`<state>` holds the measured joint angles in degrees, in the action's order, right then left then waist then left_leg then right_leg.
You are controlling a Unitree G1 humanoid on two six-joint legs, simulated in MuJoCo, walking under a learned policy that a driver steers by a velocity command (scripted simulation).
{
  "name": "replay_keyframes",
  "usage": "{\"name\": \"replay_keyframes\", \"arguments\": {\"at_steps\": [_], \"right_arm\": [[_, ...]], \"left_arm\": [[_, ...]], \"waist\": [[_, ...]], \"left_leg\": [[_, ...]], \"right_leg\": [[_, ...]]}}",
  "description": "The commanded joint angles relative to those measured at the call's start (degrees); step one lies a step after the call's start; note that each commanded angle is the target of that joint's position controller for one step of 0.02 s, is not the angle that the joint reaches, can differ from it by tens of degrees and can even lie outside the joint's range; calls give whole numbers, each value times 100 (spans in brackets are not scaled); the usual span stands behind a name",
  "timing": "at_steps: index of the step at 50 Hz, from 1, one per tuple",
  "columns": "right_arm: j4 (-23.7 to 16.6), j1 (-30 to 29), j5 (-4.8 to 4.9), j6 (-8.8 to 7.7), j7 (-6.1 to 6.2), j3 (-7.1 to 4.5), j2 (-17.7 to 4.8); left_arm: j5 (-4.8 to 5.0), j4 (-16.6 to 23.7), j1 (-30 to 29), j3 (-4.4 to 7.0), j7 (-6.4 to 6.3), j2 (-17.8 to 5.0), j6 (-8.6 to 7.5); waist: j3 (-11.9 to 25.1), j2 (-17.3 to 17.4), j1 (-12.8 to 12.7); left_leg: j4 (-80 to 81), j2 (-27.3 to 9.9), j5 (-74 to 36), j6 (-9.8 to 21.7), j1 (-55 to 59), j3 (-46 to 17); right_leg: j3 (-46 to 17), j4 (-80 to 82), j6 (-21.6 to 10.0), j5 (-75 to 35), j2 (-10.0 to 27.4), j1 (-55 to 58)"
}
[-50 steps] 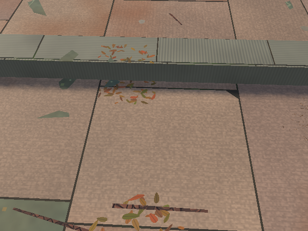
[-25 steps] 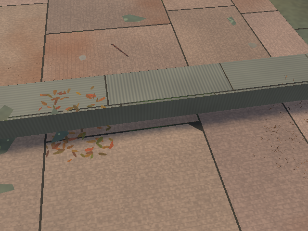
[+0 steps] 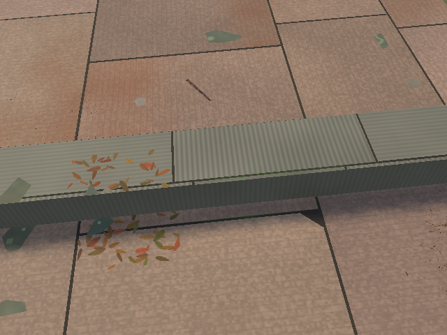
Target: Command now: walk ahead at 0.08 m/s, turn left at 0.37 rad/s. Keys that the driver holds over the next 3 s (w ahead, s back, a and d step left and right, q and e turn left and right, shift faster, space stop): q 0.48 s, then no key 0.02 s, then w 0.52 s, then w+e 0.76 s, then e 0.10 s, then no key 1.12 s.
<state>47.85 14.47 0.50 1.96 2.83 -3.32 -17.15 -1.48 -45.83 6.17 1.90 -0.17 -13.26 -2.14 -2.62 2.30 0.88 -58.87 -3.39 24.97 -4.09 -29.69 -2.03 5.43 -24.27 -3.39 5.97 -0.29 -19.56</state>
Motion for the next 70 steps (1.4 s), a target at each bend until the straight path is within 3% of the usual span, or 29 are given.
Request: {"name": "replay_keyframes", "arguments": {"at_steps": [1, 7, 10, 11, 12, 13, 14, 16, 17, 19, 25, 29, 33, 34, 35, 36, 37, 38, 42, 49, 50, 53, 55, 56, 57, 58, 60, 62, 70], "right_arm": [[-336, 374, -9, 52, 21, -149, -395], [-642, -26, 7, 62, -159, -161, -397], [-610, 279, -6, 62, -271, -218, -430], [-578, 432, -45, 58, -267, -288, -611], [-656, 511, -54, 57, -184, -432, -1161], [-838, 364, -161, 19, -163, -506, -1680], [-883, 396, -279, -120, -192, -443, -1376], [-976, -190, -127, -277, -169, -397, -1131], [-1033, -386, -13, -275, -147, -341, -971], [-1065, -349, -17, -248, -100, -281, -849], [-1138, -231, -8, -134, -2, -350, -1010], [-1080, -190, -2, -127, -68, -296, -928], [-971, -225, -11, -177, -113, -175, -759], [-981, -268, -27, -212, -117, -110, -578], [-1066, -424, -53, -263, -132, 1, -206], [-1370, -540, 36, -367, -126, -19, -224], [-1417, -810, 108, -462, -103, -143, -700], [-1330, -705, 138, -507, -135, -206, -861], [-1275, -911, -16, -625, -277, -147, -455], [-1559, -1720, 75, -714, -452, 22, -44], [-1494, -1711, -421, -470, -600, 67, 12], [-1404, -1329, -346, -329, -592, -21, -205], [-979, -107, -383, -424, -431, -146, -484], [-780, 823, -501, -508, -336, -233, -815], [-719, 1273, -555, -517, -289, -371, -1518], [-678, 1158, -358, -474, -302, -340, -1285], [-683, 148, -279, -511, -335, -112, -531], [-575, -47, -238, -595, -301, -18, -227], [-103, 353, -203, -800, -264, -53, -242]], "left_arm": [[36, 284, -278, 276, -161, -958, -32], [121, 147, -205, 378, -221, -1196, 179], [269, 96, -268, 408, -206, -1238, 278], [297, -12, -23, 383, -198, -1069, 306], [162, 7, 150, 319, -153, -761, 316], [35, 349, -301, 312, -179, -730, 275], [23, 408, -680, 375, -193, -937, 261], [148, 195, -329, 441, -234, -979, 295], [102, 135, -266, 475, -271, -1066, 308], [112, 132, -233, 477, -257, -989, 277], [186, 177, -431, 386, -193, -806, 203], [250, 179, -462, 362, -29, -884, 104], [271, -45, 83, 344, 117, -805, -182], [234, -171, 425, 361, 109, -863, -239], [143, -314, 1062, 404, 81, -1136, -283], [58, -453, 1437, 544, 105, -1814, -289], [58, -412, 1310, 525, 114, -1630, -351], [143, -336, 1055, 428, 74, -1281, -384], [200, -340, 1118, 298, -7, -971, -351], [237, -474, 1674, 292, -31, -1212, -235], [-22, -673, 1890, 243, 81, -970, -224], [11, -704, 1873, 285, 125, -1101, -194], [59, -719, 1798, 304, 86, -1216, -186], [79, -590, 1740, 238, 88, -995, -187], [226, -323, 2249, 46, 100, -192, -179], [97, -445, 2027, 233, 39, -888, -114], [109, -415, 1570, 242, 133, -764, -106], [-5, -538, 1651, 241, 186, -618, 3], [-42, -70, 353, 186, 438, -352, 136]], "waist": [[692, -872, 51], [690, -819, -67], [730, -793, 189], [658, -510, 204], [552, 828, 41], [299, 1787, 74], [562, 1018, 290], [634, 483, -77], [643, 468, -124], [805, 469, -171], [802, 609, 10], [588, 856, 183], [372, 592, -135], [442, 420, -283], [595, -360, -474], [306, -1484, -422], [-221, -1242, -510], [-407, -1081, -378], [-214, -957, -418], [-248, -913, -731], [-292, -916, -645], [-211, -1183, -392], [426, -770, 286], [1141, -281, 687], [2096, 1417, 541], [1935, 851, 597], [510, 476, 148], [187, 588, -89], [-247, 189, -110]], "left_leg": [[184, -232, -428, 29, 319, 1], [1345, -139, -462, 211, 743, 348], [2687, 105, -1099, 526, 1479, 620], [3302, 141, -1571, 737, 1848, 388], [3949, -879, -3002, 1178, 2377, -1140], [4159, -1939, -3864, 2248, 2428, -2771], [4188, -1784, -3650, 2406, 2311, -2587], [4038, -1197, -3310, 1781, 2346, -1753], [4003, -1120, -3381, 1638, 2345, -1627], [3941, -940, -3791, 1647, 2288, -1472], [3837, -811, -3193, 1667, 2537, -1696], [4299, -696, -39, 1700, 1817, -2044], [4079, -476, 773, 1498, 1260, -2204], [3717, -237, 755, 1309, 931, -2063], [2313, 254, 736, 967, 251, -1414], [1144, 999, 953, 705, -1145, -494], [328, 624, 853, 641, -1774, -767], [61, 418, 317, 641, -1976, -856], [300, -14, -1176, 427, -1791, -189], [2328, 121, -2274, 267, -586, 391], [2429, 268, -2168, 353, -53, 791], [2656, 365, -1720, 626, 771, 645], [3242, 522, -1569, 852, 2304, 594], [3336, -342, -1040, 1025, 3738, -208], [3856, -2206, -160, 1487, 5220, -2722], [4396, -2227, 365, 1571, 4351, -3486], [4714, -1596, -39, 1335, 2935, -1836], [4924, -1204, -1042, 1138, 2321, -851], [5368, -1207, -2044, 1324, 2419, 520]], "right_leg": [[-993, 1229, -1135, -153, 1698, 309], [-667, 1053, -1048, -167, 1889, 761], [-360, 419, -651, -241, 1767, 813], [-110, -146, -272, 137, 1502, 568], [500, -1625, 313, 1256, 860, -402], [255, -2797, 696, 3080, -68, -1835], [-585, -3737, 632, 3120, -2, -1887], [-883, -3970, 524, 2191, 148, -1927], [-917, -3924, 552, 1916, 175, -1923], [-889, -4027, 632, 1563, 54, -1623], [-960, -2374, 818, 1281, -43, -1273], [-699, -1497, 675, 1361, -37, -506], [-441, -8, 258, 817, -79, 766], [-671, 212, 128, 825, 152, 1368], [-1773, 611, -171, 1378, 1108, 2075], [-3818, 1302, -984, 2602, 2087, 2329], [-4387, 1537, -1394, 3332, 2423, 2022], [-3897, 1527, -1220, 3358, 2154, 2049], [-2372, 1699, -729, 1516, 1441, 2099], [-1239, 1698, -669, -126, 1163, 1606], [-1044, 1707, -535, -584, 1001, 1365], [-1161, 1129, -371, -1738, 1214, 1463], [-952, -427, -223, -2989, 1004, 1434], [-805, -1856, -134, -1669, 733, 558], [-350, -3766, 90, 2065, -130, -1196], [-985, -4415, -90, 2352, -96, -1386], [-968, -4240, -182, 1475, 387, -1390], [-881, -3899, -104, 1209, 537, -1043], [-687, -2924, 111, -88, 635, -1930]]}}
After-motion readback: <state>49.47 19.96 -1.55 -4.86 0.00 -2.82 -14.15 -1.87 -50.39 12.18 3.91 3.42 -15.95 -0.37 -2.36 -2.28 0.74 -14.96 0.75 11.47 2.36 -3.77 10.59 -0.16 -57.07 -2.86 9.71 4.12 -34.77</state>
